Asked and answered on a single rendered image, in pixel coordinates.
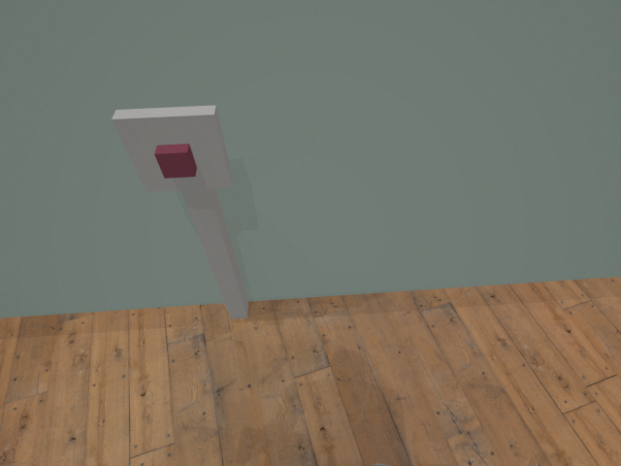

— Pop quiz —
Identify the panel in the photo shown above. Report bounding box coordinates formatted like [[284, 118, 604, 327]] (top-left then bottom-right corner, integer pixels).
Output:
[[112, 105, 248, 319]]

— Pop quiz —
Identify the button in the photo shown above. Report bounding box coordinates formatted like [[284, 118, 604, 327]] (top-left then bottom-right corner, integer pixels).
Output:
[[154, 144, 197, 179]]

